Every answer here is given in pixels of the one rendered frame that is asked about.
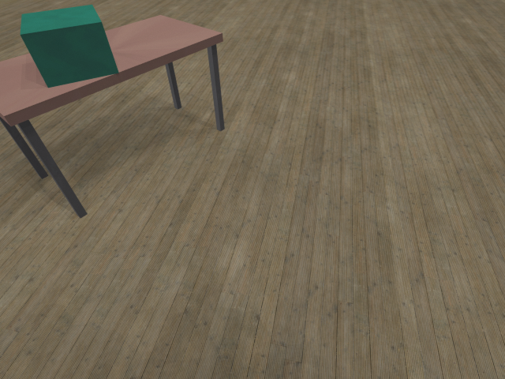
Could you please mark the table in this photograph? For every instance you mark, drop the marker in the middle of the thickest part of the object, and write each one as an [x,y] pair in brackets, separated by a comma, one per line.
[137,48]

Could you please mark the carton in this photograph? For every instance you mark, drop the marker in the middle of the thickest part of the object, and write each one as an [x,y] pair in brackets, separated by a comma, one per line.
[68,45]

